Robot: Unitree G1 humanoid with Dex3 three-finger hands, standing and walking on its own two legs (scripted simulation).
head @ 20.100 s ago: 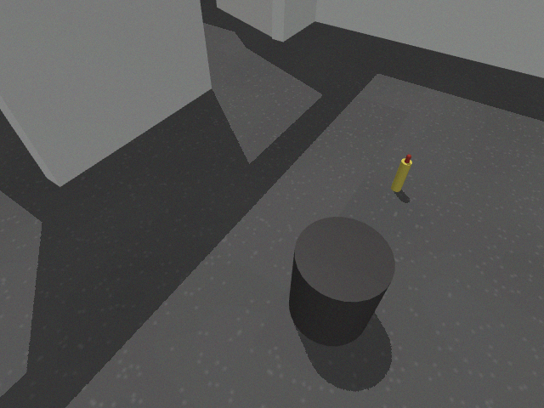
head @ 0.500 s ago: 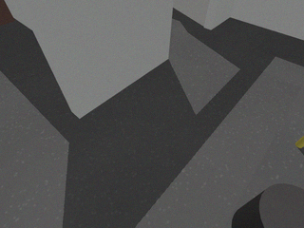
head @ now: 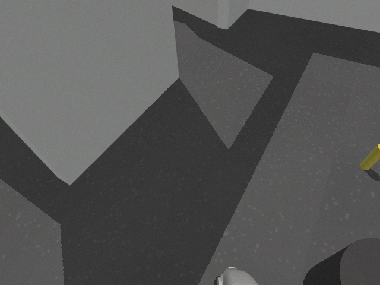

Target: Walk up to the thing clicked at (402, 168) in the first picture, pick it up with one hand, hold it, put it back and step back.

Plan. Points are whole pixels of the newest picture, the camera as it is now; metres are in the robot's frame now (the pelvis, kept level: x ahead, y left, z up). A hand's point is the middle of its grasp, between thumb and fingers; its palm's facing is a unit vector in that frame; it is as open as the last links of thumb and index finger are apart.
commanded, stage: walk up
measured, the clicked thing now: (375, 155) +0.81 -1.01 -0.63
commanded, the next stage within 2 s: stand in 1.54 s
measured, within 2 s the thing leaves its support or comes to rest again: neither
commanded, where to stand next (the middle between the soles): +0.24 +0.03 m, yaw -18 degrees
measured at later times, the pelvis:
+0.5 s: pelvis +0.15 +0.04 +0.01, yaw -10 degrees
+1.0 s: pelvis +0.17 +0.04 +0.01, yaw -19 degrees
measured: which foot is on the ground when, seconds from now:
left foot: down 0.00-0.04, up 0.06-0.44, down 0.46-1.00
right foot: down 0.00-0.48, up 0.50-0.86, down 0.88-1.00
